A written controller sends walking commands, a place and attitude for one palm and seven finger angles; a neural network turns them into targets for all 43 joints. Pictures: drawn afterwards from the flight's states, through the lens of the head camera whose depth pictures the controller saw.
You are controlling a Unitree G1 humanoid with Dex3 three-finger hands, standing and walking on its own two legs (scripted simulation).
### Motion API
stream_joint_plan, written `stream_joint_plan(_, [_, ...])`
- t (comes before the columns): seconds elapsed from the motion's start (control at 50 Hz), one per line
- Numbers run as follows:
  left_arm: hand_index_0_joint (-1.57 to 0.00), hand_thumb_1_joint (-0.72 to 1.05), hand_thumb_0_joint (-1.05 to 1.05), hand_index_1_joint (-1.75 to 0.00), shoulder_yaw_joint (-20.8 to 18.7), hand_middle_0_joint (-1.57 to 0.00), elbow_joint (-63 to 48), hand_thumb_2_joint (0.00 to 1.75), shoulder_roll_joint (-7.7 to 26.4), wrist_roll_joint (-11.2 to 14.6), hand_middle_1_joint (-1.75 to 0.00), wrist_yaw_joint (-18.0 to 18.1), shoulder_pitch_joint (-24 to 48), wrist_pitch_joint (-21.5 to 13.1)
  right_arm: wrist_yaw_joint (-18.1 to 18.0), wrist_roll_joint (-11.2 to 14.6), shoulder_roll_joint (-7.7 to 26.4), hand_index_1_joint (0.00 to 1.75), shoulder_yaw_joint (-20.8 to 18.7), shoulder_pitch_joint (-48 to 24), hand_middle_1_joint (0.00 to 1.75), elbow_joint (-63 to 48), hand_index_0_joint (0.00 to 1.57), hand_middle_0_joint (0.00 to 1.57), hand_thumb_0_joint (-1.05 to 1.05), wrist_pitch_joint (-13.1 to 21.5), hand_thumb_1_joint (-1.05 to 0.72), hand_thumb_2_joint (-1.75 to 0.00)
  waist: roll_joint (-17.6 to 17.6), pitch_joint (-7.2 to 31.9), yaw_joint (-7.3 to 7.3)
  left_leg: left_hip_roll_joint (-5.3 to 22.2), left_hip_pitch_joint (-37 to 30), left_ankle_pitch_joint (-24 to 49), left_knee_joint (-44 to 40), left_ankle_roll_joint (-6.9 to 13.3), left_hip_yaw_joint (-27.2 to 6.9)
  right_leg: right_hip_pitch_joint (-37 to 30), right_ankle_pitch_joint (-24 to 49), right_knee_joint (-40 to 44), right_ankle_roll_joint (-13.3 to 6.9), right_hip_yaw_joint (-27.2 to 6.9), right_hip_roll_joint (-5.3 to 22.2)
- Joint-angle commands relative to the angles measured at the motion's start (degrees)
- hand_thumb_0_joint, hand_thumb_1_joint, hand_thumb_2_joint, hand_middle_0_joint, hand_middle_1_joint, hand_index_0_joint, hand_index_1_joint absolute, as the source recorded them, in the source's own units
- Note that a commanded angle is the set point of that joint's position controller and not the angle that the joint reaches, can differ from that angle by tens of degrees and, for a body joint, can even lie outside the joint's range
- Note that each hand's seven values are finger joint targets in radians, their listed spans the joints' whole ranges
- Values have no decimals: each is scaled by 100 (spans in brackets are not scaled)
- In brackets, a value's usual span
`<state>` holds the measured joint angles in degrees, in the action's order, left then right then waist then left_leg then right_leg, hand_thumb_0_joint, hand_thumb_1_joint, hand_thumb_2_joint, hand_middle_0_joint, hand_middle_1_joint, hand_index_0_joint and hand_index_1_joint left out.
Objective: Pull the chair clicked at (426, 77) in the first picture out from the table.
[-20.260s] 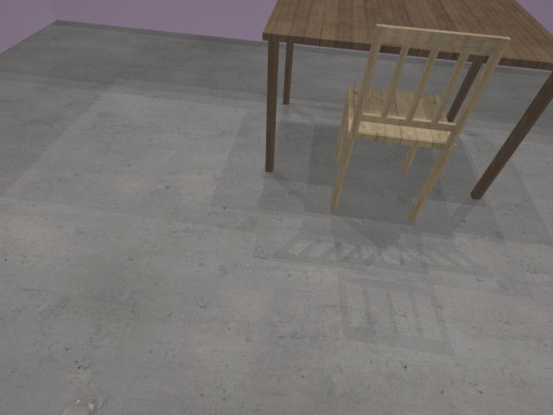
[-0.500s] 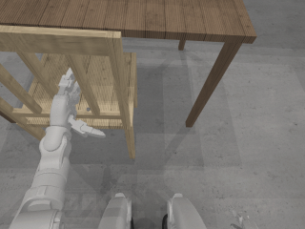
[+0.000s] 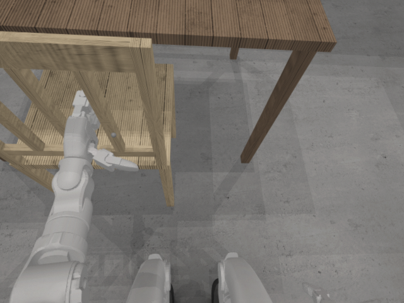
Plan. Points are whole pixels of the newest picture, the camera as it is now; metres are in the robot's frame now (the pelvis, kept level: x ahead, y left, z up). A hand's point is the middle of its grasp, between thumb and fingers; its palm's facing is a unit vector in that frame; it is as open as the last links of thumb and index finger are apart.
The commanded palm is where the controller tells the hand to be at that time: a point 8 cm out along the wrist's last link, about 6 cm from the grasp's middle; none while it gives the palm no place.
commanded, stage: push the fingers through the gap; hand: left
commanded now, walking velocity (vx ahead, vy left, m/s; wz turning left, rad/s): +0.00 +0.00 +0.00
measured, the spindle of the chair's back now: (55, 116) +0.47 +0.28 +0.03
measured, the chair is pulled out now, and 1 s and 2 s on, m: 0.00 0.00 0.05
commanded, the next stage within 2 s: hook a spindle and tug to test in 0.04 s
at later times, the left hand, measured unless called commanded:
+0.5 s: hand (114, 139) +0.42 +0.16 +0.03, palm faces -0.01 -1.00 -0.04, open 15.5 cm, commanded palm +0.40 +0.20 +0.03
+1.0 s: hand (114, 132) +0.43 +0.16 +0.03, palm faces +0.01 -1.00 -0.02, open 6.3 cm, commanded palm +0.40 +0.20 +0.03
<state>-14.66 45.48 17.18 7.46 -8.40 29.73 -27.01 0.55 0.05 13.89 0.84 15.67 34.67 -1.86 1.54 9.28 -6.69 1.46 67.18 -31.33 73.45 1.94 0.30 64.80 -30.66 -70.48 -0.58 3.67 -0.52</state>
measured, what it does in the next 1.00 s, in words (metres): stands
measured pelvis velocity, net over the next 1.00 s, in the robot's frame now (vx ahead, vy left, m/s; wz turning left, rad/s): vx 0.01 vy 0.00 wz -0.01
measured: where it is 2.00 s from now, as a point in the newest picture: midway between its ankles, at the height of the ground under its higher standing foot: outside the picture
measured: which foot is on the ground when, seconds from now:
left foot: down 0.00-1.00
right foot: down 0.00-1.00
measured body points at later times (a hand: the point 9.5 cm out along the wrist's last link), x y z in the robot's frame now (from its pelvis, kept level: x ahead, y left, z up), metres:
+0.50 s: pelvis +0.00 -0.01 +0.00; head +0.12 +0.01 +0.43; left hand +0.41 +0.21 +0.03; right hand +0.10 -0.26 -0.11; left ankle +0.02 +0.10 -0.62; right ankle +0.02 -0.12 -0.62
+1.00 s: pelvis +0.01 +0.00 +0.00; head +0.13 +0.02 +0.44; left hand +0.43 +0.21 +0.03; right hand +0.08 -0.26 -0.11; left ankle +0.02 +0.10 -0.62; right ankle +0.02 -0.12 -0.62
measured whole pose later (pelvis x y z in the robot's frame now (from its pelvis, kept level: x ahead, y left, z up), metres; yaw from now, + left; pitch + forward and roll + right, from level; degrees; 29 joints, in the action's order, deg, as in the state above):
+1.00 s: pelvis +0.01 +0.00 +0.00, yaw +0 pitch +25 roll -3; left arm -13.9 42.3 16.4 8.8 -7.4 26.9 -26.3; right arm 1.2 0.2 13.9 0.3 16.0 34.6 -2.3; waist 1.9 10.0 -6.7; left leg 1.7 65.6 -31.6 72.4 1.9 0.7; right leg 63.5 -30.7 -69.4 -0.5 3.2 -0.9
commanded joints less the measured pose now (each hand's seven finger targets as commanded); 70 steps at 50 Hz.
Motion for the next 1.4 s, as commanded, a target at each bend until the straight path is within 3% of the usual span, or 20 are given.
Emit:
stream_joint_plan(0.0, [-6, -50, 0, -8, -100, -6, -1510, 30, 987, 70, -8, -10, 1923, -556, -62, -54, 940, 30, -364, 452, 30, -447, 20, 20, 0, 176, -90, -90, 755, 2885, 33, -22, -2584, 2339, -864, -159, -381, -966, 1677, 787, -130, -167, -90])
stream_joint_plan(0.02, [-6, -50, 0, -8, -53, -6, -1517, 30, 970, 71, -8, -30, 1906, -537, -66, -53, 966, 30, -375, 477, 30, -438, 20, 20, 0, 171, -90, -90, 662, 2952, -34, -3, -2656, 2508, -845, -148, -413, -947, 1795, 761, -130, -149, -99])
stream_joint_plan(0.04, [-6, -50, 0, -8, -80, -6, -1443, 30, 933, 84, -8, -44, 1685, -490, -58, -47, 951, 30, -382, 482, 30, -433, 20, 20, 0, 155, -90, -90, 630, 2972, 20, -9, -2623, 2600, -843, -154, -385, -1034, 1907, 767, -118, -151, -86])
stream_joint_plan(0.08, [-6, -50, 0, -8, 52, -6, -1224, 30, 769, 110, -8, -85, 1636, -351, -47, -22, 953, 30, -375, 470, 30, -435, 20, 20, 0, 113, -90, -90, 393, 2692, -65, -12, -2373, 2396, -867, -130, -376, -1051, 1844, 819, -93, -136, -91])
stream_joint_plan(0.12, [-6, -50, 0, -8, -126, -6, -966, 30, 921, 129, -8, -101, 1467, -234, -60, -8, 973, 30, -364, 476, 30, -451, 20, 20, 0, 84, -90, -90, 231, 2467, -32, -42, -2071, 2187, -871, -94, -336, -1143, 1792, 854, -91, -168, -93])
stream_joint_plan(0.18, [-11, -50, 0, -24, -262, -11, -1149, 30, 1049, 174, -24, -84, 1487, -249, -72, 7, 936, 30, -349, 412, 30, -535, 20, 20, 0, 63, -90, -90, 73, 2514, 30, -73, -1857, 2097, -874, -74, -261, -1450, 1902, 874, -71, -236, -73])
stream_joint_plan(0.24, [-17, -50, 0, -41, -194, -17, -1652, 30, 998, 194, -41, -77, 1557, -441, -70, -2, 892, 30, -355, 358, 30, -571, 20, 20, 0, 113, -90, -90, 451, 2824, 80, -68, -2222, 2366, -854, -94, -246, -1430, 2075, 830, -89, -253, -76])
stream_joint_plan(0.3, [-22, -50, 0, -57, -26, -22, -1943, 30, 828, 214, -57, -88, 1462, -568, -54, -19, 866, 30, -366, 323, 30, -554, 20, 20, 0, 149, -90, -90, 527, 2917, 59, -50, -2410, 2449, -845, -110, -257, -1403, 2088, 842, -83, -243, -85])
stream_joint_plan(0.42, [-32, -50, 0, -90, 98, -32, -1246, 30, 728, 123, -90, -111, 1532, -364, -78, 2, 941, 30, -370, 343, 30, -444, 20, 20, 0, 141, -90, -90, 193, 2185, -104, -59, -1905, 1776, -861, -80, -300, -1024, 1525, 903, -80, -213, -76])
stream_joint_plan(0.54, [-43, -16, 0, -123, 122, -43, -1395, 44, 733, 109, -123, -73, 1960, -450, -96, -17, 921, 30, -353, 301, 30, -478, 20, 20, 0, 189, -90, -90, 479, 2590, -55, -83, -2149, 1803, -837, -94, -325, -983, 1439, 859, -98, -229, -63])
stream_joint_plan(0.62, [-50, 6, 0, -145, 82, -50, -1347, 54, 790, 115, -145, -98, 1700, -451, -78, -20, 936, 30, -356, 318, 30, -516, 20, 20, 0, 199, -90, -90, 396, 2773, -2, -75, -2178, 1939, -827, -91, -330, -1119, 1569, 833, -111, -229, -82])
stream_joint_plan(0.66, [-50, 17, 0, -145, 59, -50, -1277, 59, 834, 114, -145, -107, 1898, -422, -82, -16, 937, 30, -350, 331, 30, -476, 20, 20, 0, 182, -90, -90, 305, 2686, -44, -75, -2044, 1849, -820, -85, -310, -1155, 1545, 856, -90, -237, -73])
stream_joint_plan(0.78, [-50, 51, 0, -145, 43, -50, -1496, 73, 842, 119, -145, -112, 1573, -420, -50, -10, 934, 30, -368, 360, 30, -528, 20, 20, 0, 157, -90, -90, 369, 2827, 41, -56, -2247, 2120, -880, -100, -309, -1267, 1748, 858, -107, -219, -88])
stream_joint_plan(0.92, [-50, 90, 0, -145, 14, -50, -1582, 90, 801, 157, -145, -35, 1142, -392, -6, -8, 935, 30, -384, 403, 30, -534, 20, 20, 0, 133, -90, -90, 328, 2640, 60, -30, -2262, 2354, -927, -113, -301, -1301, 1951, 860, -110, -185, -112])
stream_joint_plan(1.02, [-50, 90, 0, -145, -1, -50, -1684, 90, 796, 145, -145, -38, 753, -410, 24, -11, 936, 30, -395, 396, 30, -579, 20, 20, 0, 114, -90, -90, 421, 2624, 148, -18, -2346, 2561, -963, -142, -300, -1320, 2077, 824, -125, -171, -107])
stream_joint_plan(1.1, [-50, 90, 0, -145, 132, -50, -1821, 90, 556, 177, -145, -30, 550, -357, 51, -10, 908, 30, -410, 383, 30, -627, 20, 20, 0, 93, -90, -90, 355, 2637, 140, -6, -2465, 2715, -974, -158, -307, -1318, 2146, 825, -110, -130, -107])
stream_joint_plan(1.12, [-50, 90, 0, -145, 57, -50, -1838, 90, 668, 159, -145, -17, 447, -343, 53, -13, 927, 30, -412, 386, 30, -637, 20, 20, 0, 89, -90, -90, 425, 2623, 175, 4, -2493, 2831, -970, -163, -317, -1276, 2189, 795, -126, -122, -110])
stream_joint_plan(1.2, [-50, 90, 0, -145, 288, -50, -2134, 90, 394, 161, -145, -6, 236, -288, 78, -9, 884, 30, -426, 375, 30, -701, 20, 20, 0, 71, -90, -90, 394, 2706, 168, 19, -2624, 3118, -966, -166, -309, -1357, 2397, 789, -100, -111, -98])
stream_joint_plan(1.26, [-50, 90, 0, -145, 243, -50, -2417, 90, 398, 220, -145, -4, -342, -244, 106, 7, 864, 30, -438, 360, 30, -792, 20, 20, 0, 60, -90, -90, 364, 2860, 300, 25, -2758, 3474, -989, -173, -291, -1576, 2648, 809, -98, -129, -98])
stream_joint_plan(1.38, [-50, 90, 0, -145, 537, -50, -2830, 90, 122, 214, -145, 26, -844, -215, 126, 16, 813, 30, -452, 309, 30, -871, 20, 20, 0, 69, -90, -90, 330, 2660, 267, 59, -2859, 3672, -1003, -180, -306, -1524, 2721, 830, -80, -98, -101])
